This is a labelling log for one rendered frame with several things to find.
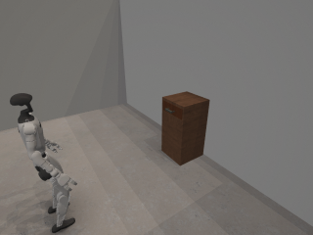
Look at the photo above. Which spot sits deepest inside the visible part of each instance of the right robot forearm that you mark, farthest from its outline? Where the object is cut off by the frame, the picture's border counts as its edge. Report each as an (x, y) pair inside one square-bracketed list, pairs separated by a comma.
[(43, 163)]

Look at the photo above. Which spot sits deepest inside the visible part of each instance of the drawer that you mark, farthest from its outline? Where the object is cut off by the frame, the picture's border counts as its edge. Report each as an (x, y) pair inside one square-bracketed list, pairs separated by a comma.
[(178, 112)]

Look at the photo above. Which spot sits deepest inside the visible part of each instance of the left robot thigh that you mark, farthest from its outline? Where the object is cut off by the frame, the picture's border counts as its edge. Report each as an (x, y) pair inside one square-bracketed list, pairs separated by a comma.
[(54, 162)]

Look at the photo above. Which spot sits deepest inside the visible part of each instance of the robot right hand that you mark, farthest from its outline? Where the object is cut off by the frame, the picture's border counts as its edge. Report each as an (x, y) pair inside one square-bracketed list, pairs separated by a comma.
[(64, 179)]

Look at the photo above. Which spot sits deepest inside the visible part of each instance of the handle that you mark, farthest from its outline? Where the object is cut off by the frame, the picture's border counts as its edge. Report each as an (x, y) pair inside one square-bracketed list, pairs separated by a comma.
[(167, 109)]

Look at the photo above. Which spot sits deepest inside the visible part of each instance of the cabinet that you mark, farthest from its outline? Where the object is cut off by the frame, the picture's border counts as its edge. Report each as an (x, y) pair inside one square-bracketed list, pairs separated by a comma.
[(182, 140)]

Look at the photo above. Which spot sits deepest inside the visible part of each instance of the right robot upper arm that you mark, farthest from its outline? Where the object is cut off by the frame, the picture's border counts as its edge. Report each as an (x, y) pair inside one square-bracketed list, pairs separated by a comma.
[(29, 132)]

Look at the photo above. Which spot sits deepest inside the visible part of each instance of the robot left hand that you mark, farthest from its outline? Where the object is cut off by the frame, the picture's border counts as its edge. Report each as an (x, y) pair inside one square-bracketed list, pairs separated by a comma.
[(51, 146)]

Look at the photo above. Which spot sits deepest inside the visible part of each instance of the left robot forearm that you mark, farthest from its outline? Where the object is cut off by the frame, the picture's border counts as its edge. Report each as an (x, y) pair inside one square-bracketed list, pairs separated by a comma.
[(47, 141)]

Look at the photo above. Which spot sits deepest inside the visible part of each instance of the right robot shin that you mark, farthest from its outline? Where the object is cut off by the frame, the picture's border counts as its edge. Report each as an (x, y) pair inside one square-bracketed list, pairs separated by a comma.
[(61, 208)]

